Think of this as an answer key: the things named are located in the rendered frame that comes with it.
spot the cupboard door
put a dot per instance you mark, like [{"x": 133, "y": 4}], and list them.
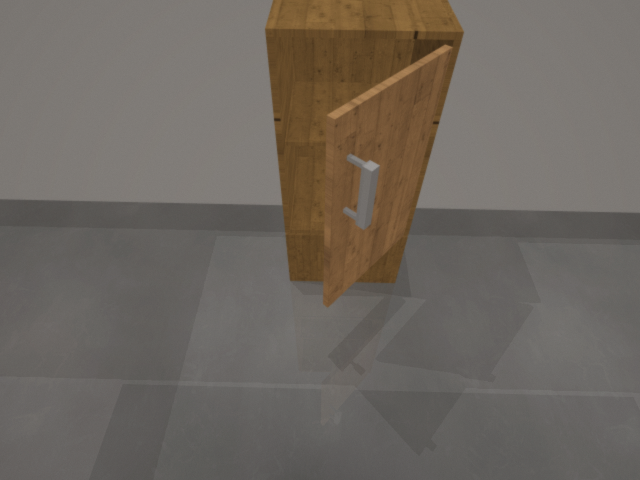
[{"x": 389, "y": 124}]

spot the handle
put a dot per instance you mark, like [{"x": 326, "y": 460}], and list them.
[{"x": 367, "y": 191}]

